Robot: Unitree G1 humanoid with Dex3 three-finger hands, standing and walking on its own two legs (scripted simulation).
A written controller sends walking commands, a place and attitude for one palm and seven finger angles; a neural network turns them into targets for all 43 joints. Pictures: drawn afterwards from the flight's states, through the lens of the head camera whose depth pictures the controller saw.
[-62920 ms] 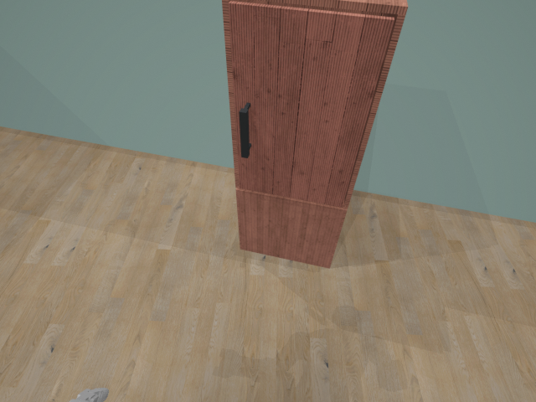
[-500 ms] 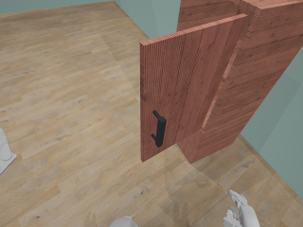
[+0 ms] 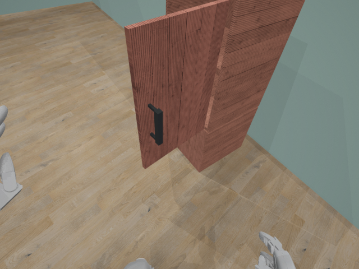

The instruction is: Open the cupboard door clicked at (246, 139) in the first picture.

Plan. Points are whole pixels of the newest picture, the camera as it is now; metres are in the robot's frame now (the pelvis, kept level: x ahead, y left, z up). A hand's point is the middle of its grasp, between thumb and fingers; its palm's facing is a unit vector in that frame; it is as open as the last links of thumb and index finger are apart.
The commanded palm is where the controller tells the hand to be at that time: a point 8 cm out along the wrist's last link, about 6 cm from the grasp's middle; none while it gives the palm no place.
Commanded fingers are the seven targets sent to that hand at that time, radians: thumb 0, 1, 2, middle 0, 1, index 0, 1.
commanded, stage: stop stepping back and stand still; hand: left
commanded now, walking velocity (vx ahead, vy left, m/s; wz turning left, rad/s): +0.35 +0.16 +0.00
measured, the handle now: (155, 125) +0.57 +0.11 -0.07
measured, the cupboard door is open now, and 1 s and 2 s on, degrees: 97 97 97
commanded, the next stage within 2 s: let the arm hang, fingers relaxed in 1.48 s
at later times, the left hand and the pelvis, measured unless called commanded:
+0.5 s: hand (11, 230) +0.14 +0.23 +0.19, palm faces +0.47 -0.73 -0.49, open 7.4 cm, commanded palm +0.09 +0.26 +0.19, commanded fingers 0.00 0.90 0.90 -0.20 -0.30 -0.20 -0.30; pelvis -0.05 -0.04 +0.01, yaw -1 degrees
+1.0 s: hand (8, 206) +0.17 +0.26 +0.17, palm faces +0.43 -0.78 -0.46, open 7.4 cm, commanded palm +0.11 +0.29 +0.19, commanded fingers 0.00 0.90 0.90 -0.20 -0.30 -0.20 -0.30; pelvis -0.04 +0.00 +0.01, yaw -1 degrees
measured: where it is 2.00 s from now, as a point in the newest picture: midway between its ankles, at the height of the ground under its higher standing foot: outside the picture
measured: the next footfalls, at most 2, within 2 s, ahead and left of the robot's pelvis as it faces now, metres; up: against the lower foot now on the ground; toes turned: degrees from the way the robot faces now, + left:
left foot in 0.08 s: +0.10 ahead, +0.10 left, +0.00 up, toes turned +4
right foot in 0.32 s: +0.02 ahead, -0.09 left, +0.00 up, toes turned -5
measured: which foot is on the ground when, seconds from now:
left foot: up 0.00-0.06, down 0.08-0.34, up 0.36-0.76, down 0.78-1.00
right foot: down 0.00-0.12, up 0.14-0.30, down 0.32-1.00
